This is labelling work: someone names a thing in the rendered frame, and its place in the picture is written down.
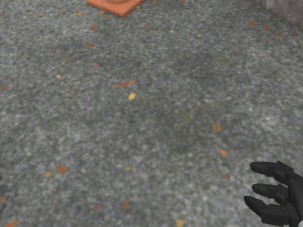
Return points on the robot right hand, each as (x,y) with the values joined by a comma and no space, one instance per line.
(289,210)

